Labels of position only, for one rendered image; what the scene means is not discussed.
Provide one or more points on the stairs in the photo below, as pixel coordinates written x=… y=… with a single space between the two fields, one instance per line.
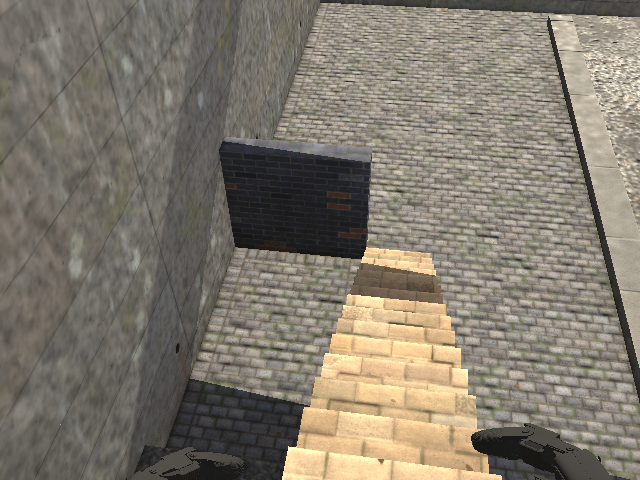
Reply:
x=392 y=401

